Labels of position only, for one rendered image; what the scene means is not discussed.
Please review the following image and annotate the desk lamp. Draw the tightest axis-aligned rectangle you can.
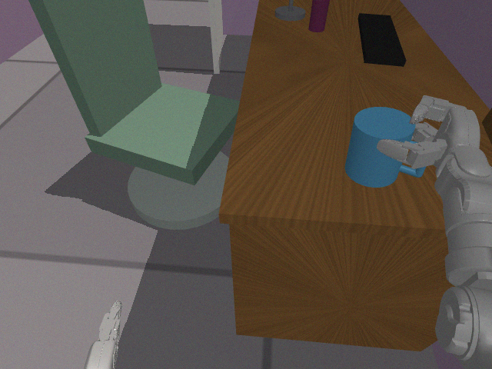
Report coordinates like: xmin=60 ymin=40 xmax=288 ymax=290
xmin=275 ymin=0 xmax=306 ymax=21

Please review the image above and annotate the left robot hand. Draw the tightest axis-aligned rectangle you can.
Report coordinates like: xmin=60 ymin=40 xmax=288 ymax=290
xmin=84 ymin=300 xmax=121 ymax=369

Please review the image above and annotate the right robot arm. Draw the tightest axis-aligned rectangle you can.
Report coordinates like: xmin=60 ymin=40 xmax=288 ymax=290
xmin=434 ymin=145 xmax=492 ymax=369

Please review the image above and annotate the office chair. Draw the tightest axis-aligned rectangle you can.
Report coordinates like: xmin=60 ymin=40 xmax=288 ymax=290
xmin=29 ymin=0 xmax=240 ymax=230

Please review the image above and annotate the right robot hand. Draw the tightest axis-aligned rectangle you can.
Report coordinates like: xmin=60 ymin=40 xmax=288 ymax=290
xmin=377 ymin=95 xmax=480 ymax=169

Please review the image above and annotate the desk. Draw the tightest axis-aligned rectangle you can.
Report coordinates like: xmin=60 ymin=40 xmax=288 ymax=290
xmin=219 ymin=0 xmax=492 ymax=351

